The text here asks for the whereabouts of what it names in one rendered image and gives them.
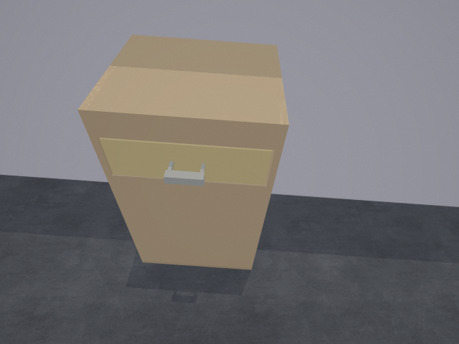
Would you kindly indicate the handle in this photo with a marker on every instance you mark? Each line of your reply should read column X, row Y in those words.
column 184, row 177

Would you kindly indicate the cabinet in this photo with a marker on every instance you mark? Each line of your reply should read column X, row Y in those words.
column 200, row 92

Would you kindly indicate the drawer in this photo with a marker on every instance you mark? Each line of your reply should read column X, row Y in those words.
column 222, row 164

